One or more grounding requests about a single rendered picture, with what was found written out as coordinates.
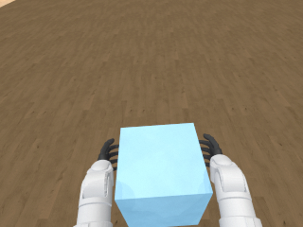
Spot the robot right hand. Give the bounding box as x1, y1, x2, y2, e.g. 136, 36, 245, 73
198, 133, 223, 167

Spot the carton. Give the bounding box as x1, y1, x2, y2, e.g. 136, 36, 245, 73
115, 123, 213, 227

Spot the left robot forearm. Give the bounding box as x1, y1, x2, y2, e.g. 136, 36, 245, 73
74, 160, 115, 227

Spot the right robot forearm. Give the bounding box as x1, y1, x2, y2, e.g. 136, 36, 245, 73
209, 154, 262, 227

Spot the robot left hand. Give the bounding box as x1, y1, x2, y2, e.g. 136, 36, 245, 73
98, 138, 119, 171

